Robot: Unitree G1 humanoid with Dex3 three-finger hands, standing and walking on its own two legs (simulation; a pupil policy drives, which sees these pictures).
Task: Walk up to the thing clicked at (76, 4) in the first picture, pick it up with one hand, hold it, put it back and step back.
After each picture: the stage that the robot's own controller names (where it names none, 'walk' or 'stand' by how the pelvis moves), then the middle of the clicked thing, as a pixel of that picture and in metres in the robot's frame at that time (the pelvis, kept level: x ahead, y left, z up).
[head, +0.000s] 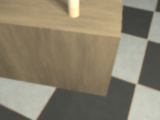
stand; out of the picture +0.94 +0.11 +0.04
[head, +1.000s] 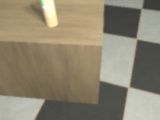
walk; (47, 4) +0.82 +0.27 +0.05
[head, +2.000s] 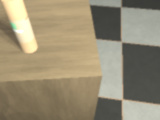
walk; (21, 25) +0.56 +0.28 +0.08
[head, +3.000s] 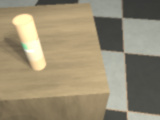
stand; (31, 45) +0.52 +0.25 +0.04
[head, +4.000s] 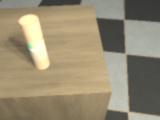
stand; (36, 45) +0.53 +0.24 +0.03
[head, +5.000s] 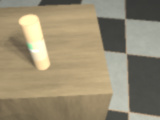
stand; (36, 45) +0.53 +0.24 +0.03
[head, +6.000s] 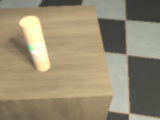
stand; (37, 46) +0.52 +0.23 +0.03
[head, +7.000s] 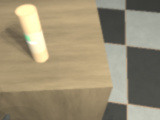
rise first; (34, 37) +0.53 +0.24 +0.04
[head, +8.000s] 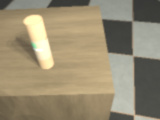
go down; (40, 44) +0.53 +0.25 +0.04
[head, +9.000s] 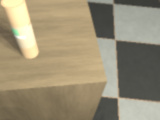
go down; (23, 31) +0.54 +0.23 +0.05
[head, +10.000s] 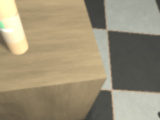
go down; (9, 22) +0.52 +0.24 +0.09
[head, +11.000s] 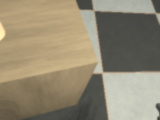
close in; out of the picture +0.52 +0.26 +0.12
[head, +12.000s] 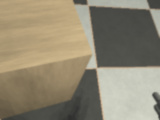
close; out of the picture +0.55 +0.25 +0.14
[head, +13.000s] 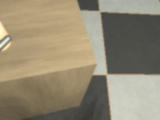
lift; out of the picture +0.49 +0.24 +0.13
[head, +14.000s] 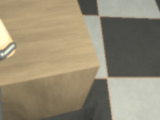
lift; out of the picture +0.47 +0.24 +0.12
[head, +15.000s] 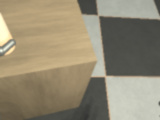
lift; out of the picture +0.49 +0.23 +0.13
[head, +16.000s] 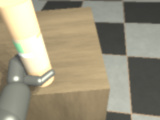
lift; (31, 47) +0.34 +0.17 +0.22
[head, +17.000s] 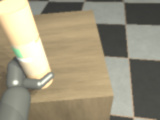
hold; (29, 51) +0.33 +0.17 +0.22
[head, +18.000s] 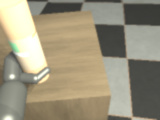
crouch; (26, 45) +0.34 +0.18 +0.23
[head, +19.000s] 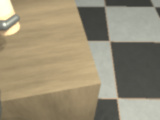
crouch; out of the picture +0.50 +0.23 +0.27
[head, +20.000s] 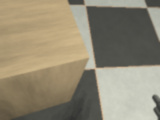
lower; out of the picture +0.53 +0.25 +0.13
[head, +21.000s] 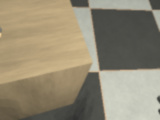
lower; out of the picture +0.52 +0.25 +0.12
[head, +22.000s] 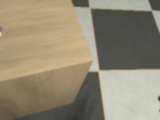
lower; out of the picture +0.52 +0.25 +0.12
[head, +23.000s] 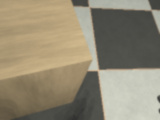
lower; out of the picture +0.52 +0.25 +0.13
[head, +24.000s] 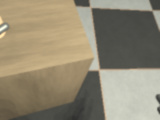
open; out of the picture +0.53 +0.23 +0.13
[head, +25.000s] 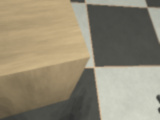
sink last; out of the picture +0.53 +0.24 +0.13
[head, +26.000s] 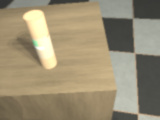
sink last; (42, 42) +0.51 +0.23 +0.08
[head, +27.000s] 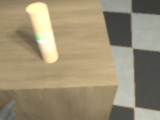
stand; (44, 36) +0.53 +0.21 +0.07
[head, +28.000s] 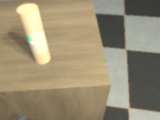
stand; (36, 37) +0.53 +0.22 +0.08
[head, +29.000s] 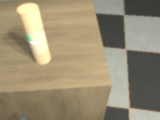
stand; (36, 37) +0.53 +0.22 +0.08
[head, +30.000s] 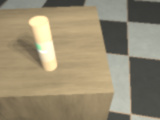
stand; (45, 46) +0.52 +0.21 +0.04
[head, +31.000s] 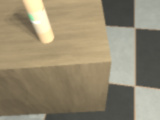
walk; (38, 16) +0.60 +0.23 +0.06
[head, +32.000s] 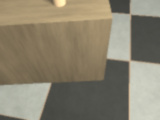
walk; out of the picture +0.88 +0.20 +0.05
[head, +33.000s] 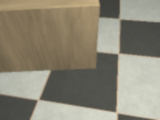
stand; out of the picture +1.18 +0.26 +0.06
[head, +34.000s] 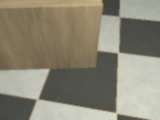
stand; out of the picture +1.16 +0.21 +0.04
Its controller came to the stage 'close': yes
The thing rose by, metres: 0.22
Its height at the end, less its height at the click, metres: +0.00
